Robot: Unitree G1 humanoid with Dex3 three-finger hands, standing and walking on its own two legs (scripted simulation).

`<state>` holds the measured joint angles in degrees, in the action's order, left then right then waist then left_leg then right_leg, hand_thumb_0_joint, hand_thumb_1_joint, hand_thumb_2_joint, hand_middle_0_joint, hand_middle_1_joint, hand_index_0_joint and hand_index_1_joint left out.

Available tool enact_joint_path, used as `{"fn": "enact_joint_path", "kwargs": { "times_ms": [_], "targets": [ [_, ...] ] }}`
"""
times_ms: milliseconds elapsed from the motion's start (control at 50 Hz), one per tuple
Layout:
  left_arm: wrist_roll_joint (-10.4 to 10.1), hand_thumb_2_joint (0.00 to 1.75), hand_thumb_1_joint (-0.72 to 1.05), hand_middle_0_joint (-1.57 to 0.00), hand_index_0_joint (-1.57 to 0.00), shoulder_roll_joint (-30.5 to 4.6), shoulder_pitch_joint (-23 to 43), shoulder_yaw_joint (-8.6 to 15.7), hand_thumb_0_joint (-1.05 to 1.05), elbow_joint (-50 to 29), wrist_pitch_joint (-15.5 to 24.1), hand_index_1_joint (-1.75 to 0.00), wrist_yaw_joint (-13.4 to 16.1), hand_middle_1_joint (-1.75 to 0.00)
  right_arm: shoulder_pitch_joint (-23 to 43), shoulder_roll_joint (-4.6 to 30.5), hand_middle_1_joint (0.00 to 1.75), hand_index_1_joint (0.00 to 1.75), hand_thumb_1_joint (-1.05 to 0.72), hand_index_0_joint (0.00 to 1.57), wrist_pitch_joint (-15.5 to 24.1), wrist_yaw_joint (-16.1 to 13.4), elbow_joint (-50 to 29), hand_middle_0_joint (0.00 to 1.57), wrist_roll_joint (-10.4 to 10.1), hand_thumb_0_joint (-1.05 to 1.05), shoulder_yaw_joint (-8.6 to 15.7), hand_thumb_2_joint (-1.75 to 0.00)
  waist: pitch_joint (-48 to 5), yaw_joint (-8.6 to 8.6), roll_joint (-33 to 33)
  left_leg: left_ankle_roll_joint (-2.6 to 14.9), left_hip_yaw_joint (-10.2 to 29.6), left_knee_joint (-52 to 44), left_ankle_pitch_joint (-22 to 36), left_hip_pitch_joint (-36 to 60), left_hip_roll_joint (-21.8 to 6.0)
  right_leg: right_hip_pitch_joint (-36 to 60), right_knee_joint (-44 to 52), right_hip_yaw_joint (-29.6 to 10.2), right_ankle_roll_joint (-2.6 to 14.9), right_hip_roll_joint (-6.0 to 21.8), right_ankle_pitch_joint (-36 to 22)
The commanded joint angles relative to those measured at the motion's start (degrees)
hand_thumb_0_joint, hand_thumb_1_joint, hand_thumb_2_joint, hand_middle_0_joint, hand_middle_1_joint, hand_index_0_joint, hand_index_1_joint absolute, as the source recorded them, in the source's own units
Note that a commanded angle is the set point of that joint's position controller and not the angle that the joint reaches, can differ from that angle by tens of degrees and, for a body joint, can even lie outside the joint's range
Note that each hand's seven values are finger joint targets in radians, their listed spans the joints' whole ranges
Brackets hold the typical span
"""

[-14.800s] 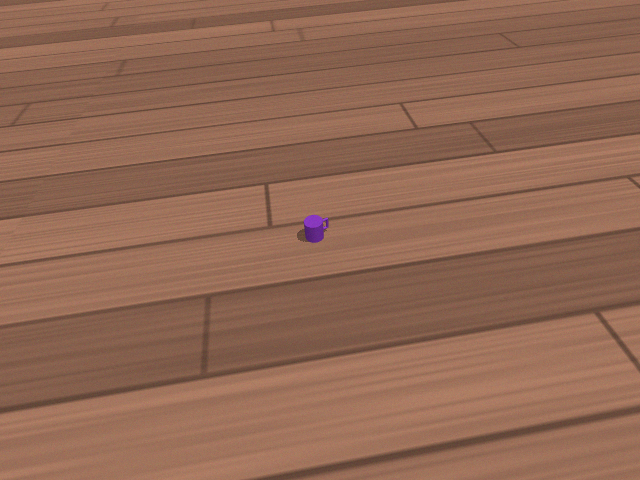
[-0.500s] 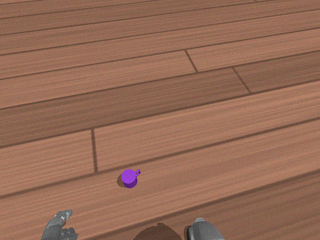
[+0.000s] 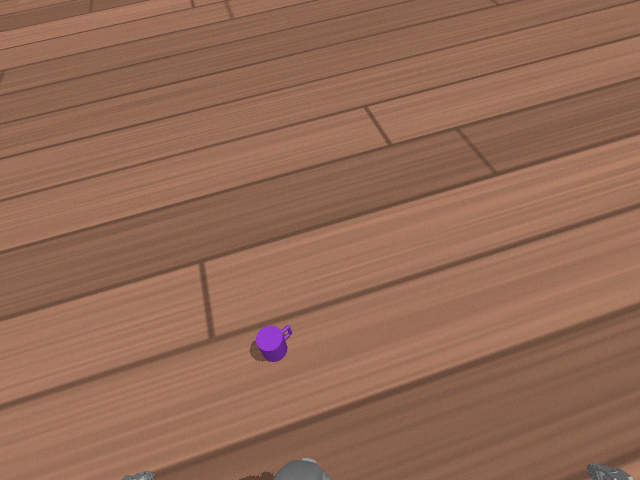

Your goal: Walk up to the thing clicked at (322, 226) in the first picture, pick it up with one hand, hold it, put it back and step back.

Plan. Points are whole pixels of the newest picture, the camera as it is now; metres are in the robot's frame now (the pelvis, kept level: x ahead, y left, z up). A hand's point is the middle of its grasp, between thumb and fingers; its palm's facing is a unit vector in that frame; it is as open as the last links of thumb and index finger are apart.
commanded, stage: walk up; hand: left
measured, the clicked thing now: (276, 340) +0.61 +0.27 -0.72
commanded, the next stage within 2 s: stand in 1.76 s
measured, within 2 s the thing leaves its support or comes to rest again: neither
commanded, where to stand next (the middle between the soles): +0.22 +0.01 m, yaw +4 degrees
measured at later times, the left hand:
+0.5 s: hand out of the picture -0.09 +0.26 -0.16, palm faces +0.06 -0.94 -0.34, open 7.4 cm
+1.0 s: hand out of the picture -0.08 +0.27 -0.15, palm faces +0.10 -0.92 -0.38, open 7.4 cm
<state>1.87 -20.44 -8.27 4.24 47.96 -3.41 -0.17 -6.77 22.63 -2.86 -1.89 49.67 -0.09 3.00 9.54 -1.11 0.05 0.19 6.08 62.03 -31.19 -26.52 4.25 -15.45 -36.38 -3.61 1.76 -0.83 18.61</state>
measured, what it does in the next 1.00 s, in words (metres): walks backwards: left foot, then right foot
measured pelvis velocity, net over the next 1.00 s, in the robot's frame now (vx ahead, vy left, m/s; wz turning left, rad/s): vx -0.13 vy -0.01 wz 0.09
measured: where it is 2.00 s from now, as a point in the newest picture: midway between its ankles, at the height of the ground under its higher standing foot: outside the picture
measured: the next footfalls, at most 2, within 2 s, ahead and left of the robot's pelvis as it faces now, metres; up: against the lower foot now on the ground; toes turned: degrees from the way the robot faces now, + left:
left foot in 0.22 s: -0.06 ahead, +0.11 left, +0.00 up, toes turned +3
right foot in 0.54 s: -0.12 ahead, -0.15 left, +0.00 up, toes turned +4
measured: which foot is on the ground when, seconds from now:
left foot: up 0.00-0.20, down 0.22-0.58, up 0.60-0.84, down 0.86-1.00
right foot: down 0.00-0.24, up 0.26-0.52, down 0.54-0.90, up 0.92-1.00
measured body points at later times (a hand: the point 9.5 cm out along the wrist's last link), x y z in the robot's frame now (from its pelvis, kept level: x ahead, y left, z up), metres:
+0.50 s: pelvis -0.12 -0.02 +0.00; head -0.10 +0.01 +0.45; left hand -0.10 +0.30 -0.13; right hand +0.00 -0.32 -0.10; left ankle -0.10 +0.11 -0.73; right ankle -0.15 -0.16 -0.71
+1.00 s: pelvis -0.13 -0.01 +0.00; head -0.11 +0.00 +0.45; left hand -0.09 +0.32 -0.12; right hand -0.03 -0.30 -0.11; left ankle -0.10 +0.11 -0.73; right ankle -0.15 -0.14 -0.69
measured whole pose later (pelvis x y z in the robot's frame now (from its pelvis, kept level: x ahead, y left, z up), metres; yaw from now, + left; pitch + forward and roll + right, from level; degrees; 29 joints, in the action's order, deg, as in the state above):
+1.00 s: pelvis -0.13 -0.01 +0.00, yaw +5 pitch -3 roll +0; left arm 0.5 -23.1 -12.7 3.5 53.7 0.0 0.0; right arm -12.8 19.3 1.8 1.6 53.7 1.9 3.5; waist 5.4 -0.5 -1.5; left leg 1.3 0.6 31.3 -13.6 -14.6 0.7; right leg -17.4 -52.9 -2.6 1.7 -0.4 30.1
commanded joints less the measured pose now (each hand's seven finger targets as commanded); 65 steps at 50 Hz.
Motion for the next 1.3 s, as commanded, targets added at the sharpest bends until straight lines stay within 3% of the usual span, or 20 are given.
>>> {"fn": "enact_joint_path", "kwargs": {
  "times_ms": [0,120,180,220,240,260,320,440,500,560,600,760,840,880,920,980,1080,1140,1200,1280],
  "targets": [
    [0.60,0.90,0.90,-0.20,-0.20,-13.22,4.39,4.30,0.00,-7.79,1.13,-0.30,1.34,-0.30,-4.89,10.52,0.30,0.30,-0.90,0.20,1.63,-1.47,-3.37,0.20,0.18,0.00,2.30,-0.90,-8.87,0.90,-8.72,-1.18,1.54,6.83,2.18,-0.01,1.90,1.73,9.16,-8.03,9.50,10.47,-31.92],
    [1.02,0.90,0.90,-0.20,-0.20,-13.11,-0.11,4.26,0.00,-9.41,0.85,-0.30,1.48,-0.30,-6.04,9.57,0.30,0.30,-0.90,0.20,3.12,-1.20,-4.26,0.20,1.17,0.00,2.31,-0.90,-13.53,-1.05,-11.91,-1.13,-4.09,-20.99,2.13,3.00,-3.60,13.14,5.04,-9.71,10.49,13.53,-28.12],
    [-0.31,0.90,0.90,-0.20,-0.20,-13.22,0.46,3.50,0.00,-9.16,0.12,-0.30,0.75,-0.30,-9.77,9.45,0.30,0.30,-0.90,0.20,3.75,-0.69,-2.00,0.20,1.99,0.00,2.97,-0.90,-14.64,1.14,-6.92,0.49,-5.83,-41.48,20.32,15.01,-2.66,6.44,-1.47,-7.35,6.33,10.75,-19.34],
    [-0.90,0.90,0.90,-0.20,-0.20,-8.63,-1.02,2.33,0.00,-9.00,0.10,-0.30,0.48,-0.30,-5.85,16.75,0.30,0.30,-0.90,0.20,3.94,-0.42,-3.14,0.20,3.63,0.00,4.57,-0.90,-12.22,-0.38,11.78,8.33,22.02,-45.12,20.60,22.45,-21.05,-16.13,-15.42,-0.02,0.11,-1.69,11.65],
    [-0.27,0.90,0.90,-0.20,-0.20,-12.49,3.51,3.76,0.00,-8.76,0.13,-0.30,1.42,-0.30,-4.08,20.69,0.30,0.30,-0.90,0.20,3.90,-0.04,-4.39,0.20,2.97,0.00,5.07,-0.90,-10.42,2.95,12.54,16.29,27.52,-46.15,19.39,7.97,-29.21,-9.04,-24.15,-4.18,-1.22,-1.62,19.25],
    [0.22,0.90,0.90,-0.20,-0.20,-14.25,3.80,4.14,0.00,-7.80,0.14,-0.30,1.35,-0.30,-0.43,19.27,0.30,0.30,-0.90,0.20,4.28,-0.36,-4.94,0.20,3.01,0.00,5.07,-0.90,-6.74,1.91,10.54,17.08,27.40,-47.30,16.22,2.16,-29.38,-6.45,-29.78,-7.54,-0.96,-0.35,16.62],
    [-1.36,0.90,0.90,-0.20,-0.20,-12.16,-3.74,3.80,0.00,-3.84,0.47,-0.30,0.31,-0.30,3.91,11.97,0.30,0.30,-0.90,0.20,5.01,-0.44,-5.31,0.20,3.03,0.00,2.73,-0.90,-6.00,-2.97,7.07,9.10,5.34,-42.72,25.53,9.01,-16.16,-8.70,-29.26,-7.78,-0.44,-3.94,7.28],
    [-0.69,0.90,0.90,-0.20,-0.20,-12.11,-1.44,2.29,0.00,-2.08,3.51,-0.30,-0.63,-0.30,-3.56,13.10,0.30,0.30,-0.90,0.20,4.25,1.16,-3.83,0.20,2.92,0.00,4.00,-0.90,-10.01,3.82,11.90,11.11,5.28,-41.51,4.15,20.77,-15.45,-4.91,-1.87,1.54,-3.27,-0.02,12.44],
    [-0.38,0.90,0.90,-0.20,-0.20,-10.40,-7.55,2.59,0.00,2.61,5.24,-0.30,0.15,-0.30,-2.44,13.39,0.30,0.30,-0.90,0.20,2.82,1.96,-3.90,0.20,2.65,0.00,3.91,-0.90,-9.51,0.39,11.41,8.92,2.07,-35.33,9.84,14.05,-13.99,7.66,18.61,5.09,-0.96,-1.31,3.38],
    [0.89,0.90,0.90,-0.20,-0.20,-19.00,-8.05,4.37,0.00,3.16,6.41,-0.30,0.97,-0.30,1.71,7.11,0.30,0.30,-0.90,0.20,2.66,2.03,-6.61,0.20,1.30,0.00,1.92,-0.90,-5.54,-2.11,-8.19,0.43,-3.40,-16.85,-0.24,-6.07,-2.93,9.11,24.18,-26.52,7.27,16.73,16.26],
    [0.94,0.90,0.90,-0.20,-0.20,-19.70,-0.55,4.27,0.00,0.65,6.30,-0.30,0.65,-0.30,-1.18,11.69,0.30,0.30,-0.90,0.20,3.03,1.77,-3.74,0.20,1.25,0.00,3.84,-0.90,0.99,0.25,-7.04,-0.03,2.74,-9.63,0.35,2.61,-6.44,-6.43,24.19,-28.35,12.60,21.92,19.91],
    [-0.23,0.90,0.90,-0.20,-0.20,-16.13,-5.86,3.70,0.00,1.65,7.03,-0.30,0.47,-0.30,-1.24,8.82,0.30,0.30,-0.90,0.20,4.80,2.92,-2.18,0.20,1.52,0.00,2.93,-0.90,-3.80,-2.03,-10.92,-0.84,-4.62,-24.06,6.78,2.85,-4.57,9.01,16.07,-8.37,7.66,14.10,-16.30],
    [-1.14,0.90,0.90,-0.20,-0.20,-13.95,-2.94,1.86,0.00,-0.02,5.84,-0.30,0.45,-0.30,-7.92,8.88,0.30,0.30,-0.90,0.20,5.60,2.51,0.88,0.20,1.57,0.00,3.87,-0.90,-10.06,2.58,-6.26,0.76,-6.07,-39.50,21.38,20.96,-2.74,3.12,1.96,-0.20,3.76,9.23,-24.07],
    [-2.00,0.90,0.90,-0.20,-0.20,-8.04,-3.96,0.42,0.00,-1.37,5.52,-0.30,0.51,-0.30,-11.51,15.71,0.30,0.30,-0.90,0.20,6.25,1.88,1.07,0.20,2.33,0.00,5.66,-0.90,-13.27,3.04,12.51,8.12,21.76,-46.05,19.99,30.43,-21.18,-13.41,-16.55,5.32,-0.48,-2.45,9.58],
    [-1.52,0.90,0.90,-0.20,-0.20,-14.87,-3.62,2.12,0.00,0.66,4.65,-0.30,1.09,-0.30,-9.07,17.70,0.30,0.30,-0.90,0.20,5.71,1.98,0.73,0.20,1.63,0.00,6.15,-0.90,-8.05,2.51,7.42,14.54,24.22,-47.64,3.98,16.08,-24.34,-9.54,-21.98,-1.92,0.71,1.46,16.89],
    [-1.45,0.90,0.90,-0.20,-0.20,-13.50,-7.32,1.97,0.00,2.25,4.83,-0.30,0.20,-0.30,-2.62,12.62,0.30,0.30,-0.90,0.20,5.95,1.84,-1.65,0.20,1.97,0.00,4.17,-0.90,-4.29,-0.46,8.29,9.82,10.22,-47.08,7.58,13.83,-16.82,-9.69,-17.05,-1.39,0.53,3.19,9.05],
    [-1.06,0.90,0.90,-0.20,-0.20,-11.54,-5.23,1.77,0.00,3.10,5.40,-0.30,0.05,-0.30,-3.40,12.12,0.30,0.30,-0.90,0.20,5.39,1.93,-1.31,0.20,2.07,0.00,3.66,-0.90,-7.33,1.02,10.53,10.20,5.67,-41.73,20.79,11.71,-16.61,0.33,-1.11,3.57,-1.35,1.93,5.37],
    [-0.49,0.90,0.90,-0.20,-0.20,-11.67,-7.54,2.21,0.00,5.54,5.96,-0.30,1.00,-0.30,0.00,8.96,0.30,0.30,-0.90,0.20,4.26,1.71,-1.57,0.20,0.54,0.00,2.09,-0.90,-10.38,-1.94,5.66,5.44,1.17,-32.21,22.38,5.49,-12.89,12.58,11.82,3.67,-0.83,0.76,-8.24],
    [0.06,0.90,0.90,-0.20,-0.20,-18.86,1.16,2.79,0.00,2.90,6.53,-0.30,1.14,-0.30,-3.13,7.32,0.30,0.30,-0.90,0.20,3.11,1.14,0.22,0.20,-0.16,0.00,1.53,-0.90,-8.84,0.56,-8.28,-0.22,-1.56,-15.91,-0.53,8.65,-4.11,-1.94,22.48,-22.65,9.94,21.06,4.80],
    [-0.53,0.90,0.90,-0.20,-0.20,-13.66,4.52,1.61,0.00,2.92,6.50,-0.30,1.06,-0.30,-4.29,8.00,0.30,0.30,-0.90,0.20,3.78,1.38,3.97,0.20,0.31,0.00,1.31,-0.90,-6.26,1.71,-8.17,0.58,-1.83,-23.37,6.10,10.95,-4.81,-1.50,17.58,-11.06,6.84,14.53,-6.57]
  ]
}}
